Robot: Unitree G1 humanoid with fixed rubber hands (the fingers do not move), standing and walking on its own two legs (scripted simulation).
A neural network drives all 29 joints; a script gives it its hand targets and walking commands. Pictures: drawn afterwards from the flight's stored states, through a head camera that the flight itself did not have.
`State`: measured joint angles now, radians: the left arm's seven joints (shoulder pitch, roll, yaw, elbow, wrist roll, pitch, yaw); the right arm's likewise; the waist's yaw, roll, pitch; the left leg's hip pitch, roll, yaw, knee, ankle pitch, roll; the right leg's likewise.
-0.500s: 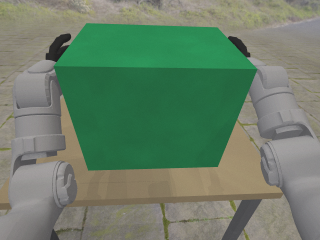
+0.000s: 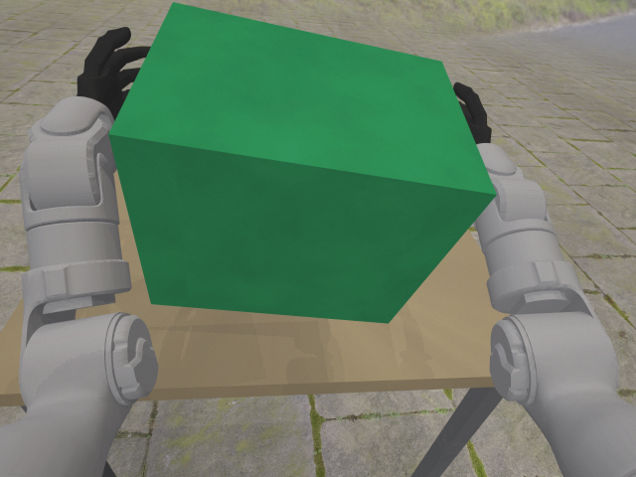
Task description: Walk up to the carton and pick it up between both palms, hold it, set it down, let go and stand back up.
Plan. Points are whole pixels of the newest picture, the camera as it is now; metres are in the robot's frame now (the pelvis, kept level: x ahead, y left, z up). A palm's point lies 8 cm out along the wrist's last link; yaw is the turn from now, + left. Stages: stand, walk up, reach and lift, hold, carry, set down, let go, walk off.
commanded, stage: set down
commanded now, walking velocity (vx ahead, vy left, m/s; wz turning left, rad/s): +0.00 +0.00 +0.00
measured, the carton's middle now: (294, 184) +0.38 +0.00 +0.23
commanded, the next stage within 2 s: none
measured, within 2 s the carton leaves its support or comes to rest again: neither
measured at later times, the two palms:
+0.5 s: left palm (127, 140) +0.39 +0.18 +0.27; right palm (469, 176) +0.38 -0.21 +0.25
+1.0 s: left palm (145, 164) +0.42 +0.18 +0.23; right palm (458, 204) +0.39 -0.22 +0.20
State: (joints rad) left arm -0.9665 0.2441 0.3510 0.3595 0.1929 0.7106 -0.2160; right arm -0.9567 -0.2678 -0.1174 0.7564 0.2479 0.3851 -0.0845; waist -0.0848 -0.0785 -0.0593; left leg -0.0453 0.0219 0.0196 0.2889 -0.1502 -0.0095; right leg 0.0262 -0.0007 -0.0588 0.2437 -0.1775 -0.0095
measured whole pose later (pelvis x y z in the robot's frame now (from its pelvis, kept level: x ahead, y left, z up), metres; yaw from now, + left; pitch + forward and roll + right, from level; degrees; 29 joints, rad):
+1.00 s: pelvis +0.00 +0.00 +0.00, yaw -1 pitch -2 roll +0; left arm -0.87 0.19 0.30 0.49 0.13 0.50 -0.14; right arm -0.81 -0.22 -0.21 0.78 0.12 0.24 -0.03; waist -0.06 -0.07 -0.03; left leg -0.10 0.02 0.04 0.30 -0.16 -0.01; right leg -0.05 0.00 -0.04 0.27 -0.18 0.00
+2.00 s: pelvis +0.01 +0.01 +0.00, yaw -2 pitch +2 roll +0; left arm -0.88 0.17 0.31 0.71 0.16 0.29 -0.16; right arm -0.74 -0.15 -0.38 0.78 -0.09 0.11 0.02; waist -0.05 -0.04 -0.01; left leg -0.18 0.02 0.05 0.29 -0.15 -0.01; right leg -0.13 0.00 -0.03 0.26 -0.17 0.01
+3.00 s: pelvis +0.01 +0.01 +0.00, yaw -1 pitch +1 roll +0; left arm -0.84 0.17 0.37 0.77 0.21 0.20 -0.19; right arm -0.73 -0.09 -0.48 0.78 -0.19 0.04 0.06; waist -0.04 -0.05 0.00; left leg -0.16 0.01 0.04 0.28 -0.14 0.00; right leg -0.11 -0.01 -0.04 0.27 -0.18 0.01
